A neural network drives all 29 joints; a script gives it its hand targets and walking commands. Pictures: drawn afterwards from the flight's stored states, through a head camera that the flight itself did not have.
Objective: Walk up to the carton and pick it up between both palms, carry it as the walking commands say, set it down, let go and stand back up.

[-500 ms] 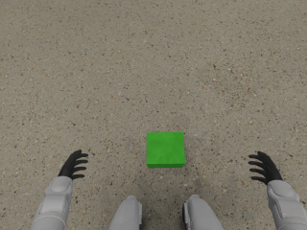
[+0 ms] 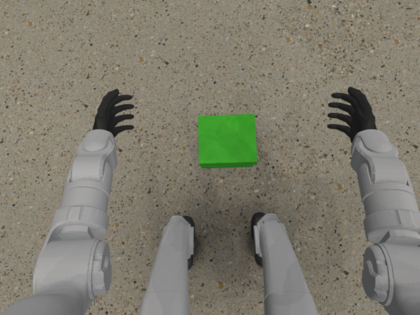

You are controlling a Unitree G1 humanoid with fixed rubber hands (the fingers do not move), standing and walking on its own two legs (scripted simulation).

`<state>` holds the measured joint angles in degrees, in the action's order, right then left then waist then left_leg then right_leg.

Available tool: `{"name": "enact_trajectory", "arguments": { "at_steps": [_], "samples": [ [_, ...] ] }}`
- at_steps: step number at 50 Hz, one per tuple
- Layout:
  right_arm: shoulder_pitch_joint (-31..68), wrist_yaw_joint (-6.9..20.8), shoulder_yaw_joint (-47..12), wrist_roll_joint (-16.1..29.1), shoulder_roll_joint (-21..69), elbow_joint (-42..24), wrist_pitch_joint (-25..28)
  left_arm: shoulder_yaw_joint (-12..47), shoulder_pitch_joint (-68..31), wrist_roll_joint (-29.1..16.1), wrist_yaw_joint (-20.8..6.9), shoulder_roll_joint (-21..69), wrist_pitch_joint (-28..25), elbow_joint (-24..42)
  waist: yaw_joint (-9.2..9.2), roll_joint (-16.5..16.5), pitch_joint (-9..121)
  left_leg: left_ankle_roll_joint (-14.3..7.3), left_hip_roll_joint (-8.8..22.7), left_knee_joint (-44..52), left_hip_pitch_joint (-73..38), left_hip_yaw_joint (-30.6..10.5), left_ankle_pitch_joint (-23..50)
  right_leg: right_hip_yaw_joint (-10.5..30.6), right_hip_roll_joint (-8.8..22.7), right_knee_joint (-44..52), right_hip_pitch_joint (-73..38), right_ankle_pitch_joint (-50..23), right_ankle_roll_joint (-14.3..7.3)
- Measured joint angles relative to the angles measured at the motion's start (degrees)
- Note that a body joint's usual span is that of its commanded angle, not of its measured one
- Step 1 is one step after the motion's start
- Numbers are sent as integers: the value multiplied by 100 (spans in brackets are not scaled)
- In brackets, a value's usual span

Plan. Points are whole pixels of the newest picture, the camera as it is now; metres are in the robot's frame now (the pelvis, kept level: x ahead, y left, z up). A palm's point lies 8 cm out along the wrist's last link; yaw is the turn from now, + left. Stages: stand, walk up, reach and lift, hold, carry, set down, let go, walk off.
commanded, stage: reach and lift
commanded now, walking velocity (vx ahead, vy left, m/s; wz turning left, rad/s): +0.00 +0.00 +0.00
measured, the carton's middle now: (226, 142) +0.50 -0.02 -0.60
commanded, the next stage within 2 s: none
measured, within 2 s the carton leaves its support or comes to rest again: neither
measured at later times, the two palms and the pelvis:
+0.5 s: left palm (142, 91) +0.52 +0.17 -0.14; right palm (321, 91) +0.51 -0.21 -0.15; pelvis +0.01 +0.00 -0.03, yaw +0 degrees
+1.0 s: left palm (156, 112) +0.52 +0.18 -0.28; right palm (300, 114) +0.50 -0.21 -0.28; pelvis -0.02 +0.00 -0.15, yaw +2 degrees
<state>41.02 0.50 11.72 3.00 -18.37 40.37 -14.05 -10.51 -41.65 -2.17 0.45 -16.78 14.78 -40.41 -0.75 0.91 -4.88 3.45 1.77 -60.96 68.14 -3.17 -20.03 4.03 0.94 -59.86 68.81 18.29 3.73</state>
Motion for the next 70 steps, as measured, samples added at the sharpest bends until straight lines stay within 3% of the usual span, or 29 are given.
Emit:
{"name": "enact_trajectory", "arguments": {
  "at_steps": [10,17,26,32,36,45,53,70],
  "samples": [
    [1571,-34,248,-113,-2,668,204,-196,-1559,-82,217,88,-146,-511,-12,52,-1,8,-63,-258,1004,-45,106,18,5,-251,987,-96,23],
    [2298,-45,460,-314,165,807,463,-519,-2346,181,245,265,-469,-738,-5,-7,25,21,-60,-275,1570,8,120,104,-31,-328,1614,-109,23],
    [1996,-104,534,-489,471,132,654,-797,-1954,298,171,451,-772,-223,16,-8,207,46,-53,-222,1902,15,39,168,-83,-325,1997,-31,8],
    [1791,-72,662,-586,528,328,709,-954,-1783,382,47,441,-866,-463,18,15,733,68,-84,-458,2329,-31,-80,152,-84,-574,2418,105,0],
    [1918,-50,786,-655,567,646,743,-1033,-1954,443,-15,444,-902,-785,-14,-7,974,84,-108,-856,2799,-51,-200,165,-100,-973,2888,225,13],
    [2448,-215,611,-489,338,730,714,-869,-2476,387,161,335,-847,-874,-41,-44,777,132,-195,-2278,4009,-88,-566,247,-176,-2392,4107,576,85],
    [2648,-433,195,-52,112,423,592,-335,-2741,-151,397,40,-691,-505,-75,-42,71,179,-308,-3509,4604,-116,-868,330,-233,-3636,4704,886,163],
    [3270,-577,-258,419,-157,1398,839,40,-3337,-572,616,-93,-932,-1454,-81,-16,-444,315,-409,-5185,5552,-200,-1275,387,-378,-5318,5683,1259,242]
  ]
}}
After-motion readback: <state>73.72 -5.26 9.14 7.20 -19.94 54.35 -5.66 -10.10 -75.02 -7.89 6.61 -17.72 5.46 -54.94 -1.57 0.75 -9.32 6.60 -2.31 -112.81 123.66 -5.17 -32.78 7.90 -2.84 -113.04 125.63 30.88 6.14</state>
